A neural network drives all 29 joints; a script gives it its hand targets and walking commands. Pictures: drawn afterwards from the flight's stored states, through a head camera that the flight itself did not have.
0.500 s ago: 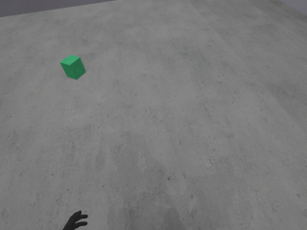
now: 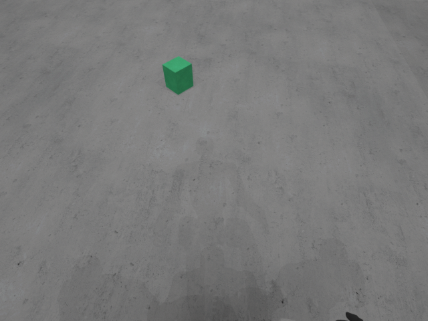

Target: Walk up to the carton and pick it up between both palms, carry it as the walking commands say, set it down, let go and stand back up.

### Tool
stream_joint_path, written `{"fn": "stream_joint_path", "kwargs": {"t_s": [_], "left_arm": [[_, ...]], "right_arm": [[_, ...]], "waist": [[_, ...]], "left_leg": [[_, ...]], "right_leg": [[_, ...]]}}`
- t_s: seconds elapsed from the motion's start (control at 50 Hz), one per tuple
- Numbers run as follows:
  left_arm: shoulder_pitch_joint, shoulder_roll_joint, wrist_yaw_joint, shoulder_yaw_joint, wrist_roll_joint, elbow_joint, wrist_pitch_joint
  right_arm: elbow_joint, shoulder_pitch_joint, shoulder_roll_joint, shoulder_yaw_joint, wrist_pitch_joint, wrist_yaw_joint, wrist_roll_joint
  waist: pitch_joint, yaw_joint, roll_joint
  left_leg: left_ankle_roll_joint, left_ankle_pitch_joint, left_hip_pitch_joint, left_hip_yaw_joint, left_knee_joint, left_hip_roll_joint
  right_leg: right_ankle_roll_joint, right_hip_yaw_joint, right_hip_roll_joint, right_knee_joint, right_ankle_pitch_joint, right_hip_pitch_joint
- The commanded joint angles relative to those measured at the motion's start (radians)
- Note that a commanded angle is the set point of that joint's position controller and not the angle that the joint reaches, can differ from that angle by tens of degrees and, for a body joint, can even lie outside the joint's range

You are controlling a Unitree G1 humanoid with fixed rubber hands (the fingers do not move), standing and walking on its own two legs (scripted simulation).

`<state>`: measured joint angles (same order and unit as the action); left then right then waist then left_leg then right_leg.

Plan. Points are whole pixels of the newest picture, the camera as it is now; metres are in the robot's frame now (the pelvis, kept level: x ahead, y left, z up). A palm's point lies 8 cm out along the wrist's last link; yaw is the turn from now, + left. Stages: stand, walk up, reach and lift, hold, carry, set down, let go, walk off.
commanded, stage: walk up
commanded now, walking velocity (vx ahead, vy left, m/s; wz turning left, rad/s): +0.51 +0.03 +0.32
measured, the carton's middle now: (178, 75) +1.76 +0.36 -0.67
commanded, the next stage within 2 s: none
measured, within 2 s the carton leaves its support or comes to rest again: neither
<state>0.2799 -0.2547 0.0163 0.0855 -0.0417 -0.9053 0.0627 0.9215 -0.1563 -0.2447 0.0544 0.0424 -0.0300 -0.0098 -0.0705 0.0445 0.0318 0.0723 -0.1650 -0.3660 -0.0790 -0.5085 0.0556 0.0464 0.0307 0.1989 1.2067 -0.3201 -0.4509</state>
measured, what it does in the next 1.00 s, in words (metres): walks ahead: right foot, then left foot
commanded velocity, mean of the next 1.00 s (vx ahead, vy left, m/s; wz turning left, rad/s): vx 0.49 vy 0.14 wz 0.14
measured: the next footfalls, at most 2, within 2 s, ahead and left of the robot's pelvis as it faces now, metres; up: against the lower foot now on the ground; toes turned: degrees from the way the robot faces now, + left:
right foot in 0.40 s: +0.35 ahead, -0.12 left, +0.00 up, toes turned -3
left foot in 0.88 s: +0.53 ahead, +0.22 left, +0.00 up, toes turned +14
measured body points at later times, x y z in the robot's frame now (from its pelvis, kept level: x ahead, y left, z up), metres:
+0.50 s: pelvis +0.25 -0.02 +0.00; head +0.28 -0.05 +0.45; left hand +0.35 +0.25 -0.10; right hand +0.24 -0.27 -0.16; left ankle +0.14 +0.09 -0.65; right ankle +0.31 -0.11 -0.73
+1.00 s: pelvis +0.47 +0.11 +0.01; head +0.50 +0.13 +0.46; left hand +0.42 +0.36 -0.15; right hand +0.60 -0.12 -0.12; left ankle +0.49 +0.21 -0.73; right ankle +0.39 -0.05 -0.64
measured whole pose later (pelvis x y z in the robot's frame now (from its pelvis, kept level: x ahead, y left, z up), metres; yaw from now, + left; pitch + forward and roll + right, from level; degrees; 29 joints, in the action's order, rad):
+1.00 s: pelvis +0.47 +0.11 +0.01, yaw +7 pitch +1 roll +0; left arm 0.33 -0.22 0.01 0.08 -0.02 -1.04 0.05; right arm 0.98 -0.16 -0.19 0.05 0.08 -0.02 -0.03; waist -0.05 0.04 0.03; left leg 0.03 -0.19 -0.30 -0.13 -0.47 -0.03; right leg 0.02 0.06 0.14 1.14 -0.34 -0.38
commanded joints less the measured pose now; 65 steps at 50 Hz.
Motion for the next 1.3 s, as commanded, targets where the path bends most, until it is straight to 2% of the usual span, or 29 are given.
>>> {"fn": "stream_joint_path", "kwargs": {"t_s": [0.0,0.04,0.1,0.24,0.3,0.32,0.34,0.36,0.38,0.4,0.42,0.44,0.5,0.56,0.62,0.66,0.74,0.8,0.82,0.84,0.86,0.88,0.9,0.96,1.0,1.08,1.16,1.22,1.28], "left_arm": [[0.139,-0.055,0.011,0.008,-0.01,-0.003,-0.02],[0.046,-0.054,0.018,0.007,-0.01,0.028,-0.031],[-0.105,-0.042,0.02,0.004,-0.005,0.076,-0.035],[-0.323,-0.004,0.012,-0.005,0.029,0.154,-0.024],[-0.287,0.004,-0.006,-0.006,0.042,0.147,-0.016],[-0.232,-0.01,-0.018,0.002,0.044,0.131,-0.013],[-0.126,-0.036,-0.033,0.017,0.043,0.101,-0.01],[0.021,-0.102,-0.049,0.041,0.037,0.067,-0.002],[0.204,-0.21,-0.062,0.064,0.025,0.038,0.005],[0.245,-0.314,-0.063,0.076,0.022,0.018,-0.01],[0.168,-0.243,-0.053,0.065,0.022,0.001,-0.023],[0.085,-0.15,-0.044,0.041,0.033,0.006,-0.018],[0.015,-0.056,-0.028,0.007,0.033,-0.016,0.017],[0.128,-0.059,-0.02,0.01,0.02,-0.07,0.038],[0.177,-0.07,-0.018,0.012,0.015,-0.083,0.038],[0.173,-0.081,-0.019,0.012,0.018,-0.083,0.034],[0.202,-0.13,-0.03,0.027,0.018,-0.109,0.021],[0.194,-0.141,-0.036,0.033,0.018,-0.125,0.008],[0.185,-0.132,-0.032,0.028,0.021,-0.125,0.004],[0.197,-0.095,-0.023,0.014,0.022,-0.127,0.001],[0.193,-0.026,-0.014,-0.005,0.014,-0.111,-0.004],[0.189,0.046,-0.01,-0.021,0.018,-0.05,0.002],[0.145,-0.003,-0.012,-0.001,0.01,-0.05,0.001],[0.094,0.007,-0.005,-0.006,0.029,-0.102,0.008],[0.108,0.017,0.001,-0.003,0.013,-0.122,-0.014],[-0.021,0.022,0.01,-0.006,0.011,-0.083,-0.048],[-0.226,0.04,0.027,-0.019,0.015,-0.002,-0.041],[-0.319,0.047,0.025,-0.026,0.025,0.032,-0.033],[-0.336,0.045,0.015,-0.032,0.029,0.043,-0.021]], "right_arm": [[0.009,-0.095,-0.103,0.016,0.04,0.01,0.011],[0.033,-0.138,-0.098,0.011,0.043,0.015,0.011],[0.054,-0.217,-0.092,0.007,0.046,0.019,0.008],[0.099,-0.332,-0.09,0.008,0.048,0.029,0.0],[0.12,-0.329,-0.076,0.0,0.035,0.031,-0.002],[0.121,-0.318,-0.081,-0.001,0.03,0.029,-0.002],[0.119,-0.299,-0.096,0.0,0.025,0.025,0.001],[0.107,-0.276,-0.104,0.0,0.023,0.021,0.009],[0.069,-0.271,-0.084,0.001,0.025,0.022,0.012],[0.037,-0.356,-0.01,-0.002,0.024,0.023,0.002],[0.072,-0.341,-0.062,0.008,0.017,0.02,-0.033],[0.062,-0.295,-0.063,0.011,0.019,0.01,-0.039],[0.064,-0.25,-0.014,0.003,-0.003,-0.015,-0.029],[0.056,-0.207,0.02,-0.002,-0.022,-0.029,-0.027],[0.015,-0.071,0.03,-0.009,-0.029,-0.041,-0.033],[-0.011,0.018,0.028,-0.013,-0.025,-0.049,-0.035],[-0.047,0.13,0.012,-0.007,-0.018,-0.055,-0.028],[-0.043,0.107,-0.009,0.0,-0.014,-0.047,-0.028],[-0.023,0.05,-0.024,0.006,-0.007,-0.038,-0.028],[0.028,-0.07,-0.053,0.021,0.007,-0.023,-0.031],[0.069,-0.255,-0.112,0.04,0.026,-0.006,-0.035],[0.087,-0.377,-0.24,0.064,0.032,0.009,-0.031],[0.103,-0.352,-0.262,0.07,0.024,0.017,-0.008],[0.054,-0.112,-0.074,0.023,0.05,0.019,-0.022],[0.088,-0.141,-0.021,0.002,0.069,0.024,-0.009],[0.124,-0.244,-0.026,-0.004,0.086,0.032,-0.005],[0.142,-0.303,-0.019,-0.002,0.074,0.044,0.0],[0.161,-0.365,-0.036,0.005,0.07,0.046,-0.002],[0.177,-0.387,-0.045,0.011,0.062,0.046,-0.005]], "waist": [[0.113,-0.005,-0.142],[0.053,-0.016,-0.166],[-0.005,-0.056,-0.147],[-0.053,-0.127,-0.127],[-0.03,-0.109,-0.147],[-0.008,-0.086,-0.139],[0.03,-0.038,-0.108],[0.092,0.031,-0.067],[0.217,0.102,0.075],[0.317,0.058,0.289],[0.212,0.02,0.148],[0.111,-0.004,0.086],[0.012,-0.059,0.087],[0.019,-0.058,0.102],[-0.005,-0.034,0.136],[-0.021,-0.016,0.143],[-0.052,0.014,0.151],[-0.054,-0.007,0.156],[-0.018,-0.031,0.13],[0.076,-0.076,0.055],[0.217,-0.158,-0.051],[0.304,-0.182,-0.314],[0.267,-0.173,-0.284],[0.086,-0.062,-0.143],[0.073,-0.033,-0.156],[0.011,-0.041,-0.156],[-0.045,-0.073,-0.17],[-0.071,-0.103,-0.139],[-0.065,-0.104,-0.139]], "left_leg": [[0.072,0.007,0.138,0.32,0.313,-0.265],[0.081,-0.018,0.136,0.299,0.353,-0.251],[0.097,-0.024,0.201,0.296,0.388,-0.254],[0.117,0.103,0.312,0.258,0.361,-0.25],[0.105,0.297,0.308,0.216,0.273,-0.221],[0.092,0.382,0.291,0.208,0.206,-0.208],[0.067,0.464,0.253,0.177,0.082,-0.173],[0.03,0.409,0.142,0.137,-0.096,-0.13],[-0.004,0.086,-0.033,0.103,-0.375,-0.091],[-0.03,-0.409,-0.234,0.096,-0.619,-0.014],[-0.029,-0.3,-0.258,0.166,-0.718,-0.07],[-0.035,-0.177,-0.267,0.164,-0.729,-0.119],[-0.068,-0.028,-0.228,0.124,-0.67,-0.163],[-0.089,0.015,-0.232,0.086,-0.593,-0.165],[-0.114,0.082,-0.24,0.042,-0.426,-0.174],[-0.127,0.106,-0.184,0.007,-0.271,-0.17],[-0.122,0.07,-0.081,-0.032,-0.094,-0.152],[-0.094,-0.012,0.008,-0.03,-0.017,-0.141],[-0.081,-0.018,0.109,-0.046,0.045,-0.121],[-0.066,-0.031,0.302,-0.07,0.091,-0.085],[-0.032,-0.169,0.558,0.093,0.084,-0.22],[0.038,-0.35,0.675,0.547,0.239,-0.514],[0.091,-0.354,0.588,0.656,0.325,-0.519],[0.051,-0.044,0.325,0.328,0.311,-0.374],[0.041,0.14,0.263,0.225,0.319,-0.336],[0.048,0.239,0.278,0.165,0.338,-0.338],[0.059,0.128,0.284,0.1,0.378,-0.295],[0.077,0.192,0.326,0.099,0.375,-0.317],[0.071,0.302,0.376,0.093,0.318,-0.327]], "right_leg": [[-0.004,-0.029,0.01,-0.036,0.081,-0.06],[0.003,-0.008,-0.001,-0.116,0.109,-0.102],[0.011,0.009,-0.024,-0.236,0.153,-0.179],[-0.003,0.048,-0.082,-0.499,0.187,-0.142],[-0.031,0.067,-0.119,-0.577,0.134,0.002],[-0.037,0.073,-0.14,-0.609,0.116,0.096],[-0.045,0.097,-0.165,-0.69,0.142,0.243],[-0.064,0.054,-0.099,-0.741,0.195,0.449],[-0.105,-0.226,0.165,-0.802,0.046,0.652],[-0.191,-0.698,0.425,-0.96,-0.039,0.695],[-0.193,-0.68,0.353,-1.007,-0.21,0.564],[-0.174,-0.534,0.283,-1.01,-0.291,0.446],[-0.138,-0.209,0.148,-1.012,0.095,0.284],[-0.128,-0.072,0.121,-0.982,0.376,0.283],[-0.121,0.002,0.096,-0.995,0.417,0.278],[-0.12,0.018,0.078,-1.014,0.357,0.261],[-0.126,-0.01,0.128,-1.053,0.253,0.281],[-0.115,0.014,0.16,-1.006,0.308,0.309],[-0.106,0.059,0.142,-0.919,0.356,0.301],[-0.084,0.127,0.073,-0.73,0.383,0.267],[-0.044,0.168,0.005,-0.432,0.145,0.103],[-0.015,0.152,-0.109,-0.116,-0.248,-0.155],[-0.025,0.007,-0.097,0.035,-0.206,-0.243],[-0.045,-0.031,-0.016,0.013,0.047,-0.191],[-0.032,-0.01,-0.024,-0.04,0.084,-0.122],[-0.01,0.026,-0.054,-0.165,0.126,-0.173],[0.005,0.062,-0.071,-0.394,0.199,-0.16],[-0.003,0.088,-0.089,-0.51,0.195,-0.136],[-0.027,0.095,-0.105,-0.571,0.158,-0.096]]}}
